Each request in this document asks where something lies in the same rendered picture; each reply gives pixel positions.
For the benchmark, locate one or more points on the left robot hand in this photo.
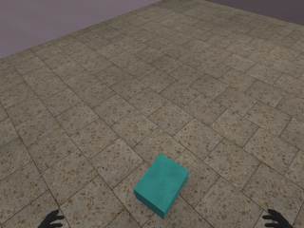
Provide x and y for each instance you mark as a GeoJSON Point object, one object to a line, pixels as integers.
{"type": "Point", "coordinates": [46, 223]}

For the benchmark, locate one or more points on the carton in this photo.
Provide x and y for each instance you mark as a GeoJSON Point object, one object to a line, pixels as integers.
{"type": "Point", "coordinates": [161, 185]}

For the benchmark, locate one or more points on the right robot hand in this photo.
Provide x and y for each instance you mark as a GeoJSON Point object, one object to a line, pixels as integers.
{"type": "Point", "coordinates": [276, 216]}

